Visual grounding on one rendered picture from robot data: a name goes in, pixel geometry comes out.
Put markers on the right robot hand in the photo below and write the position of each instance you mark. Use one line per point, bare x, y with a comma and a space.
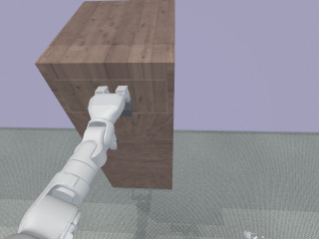
249, 234

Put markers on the cabinet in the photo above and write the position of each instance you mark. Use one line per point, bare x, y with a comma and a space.
121, 40

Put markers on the drawer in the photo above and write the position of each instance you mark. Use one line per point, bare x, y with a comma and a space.
149, 95

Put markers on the handle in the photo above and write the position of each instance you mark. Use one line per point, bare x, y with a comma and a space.
127, 111

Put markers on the left robot hand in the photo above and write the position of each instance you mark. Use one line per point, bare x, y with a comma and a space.
109, 106

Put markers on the left robot upper arm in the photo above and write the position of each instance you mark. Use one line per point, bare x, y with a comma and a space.
53, 218

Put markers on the robot left forearm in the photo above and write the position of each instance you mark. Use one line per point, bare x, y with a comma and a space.
72, 183

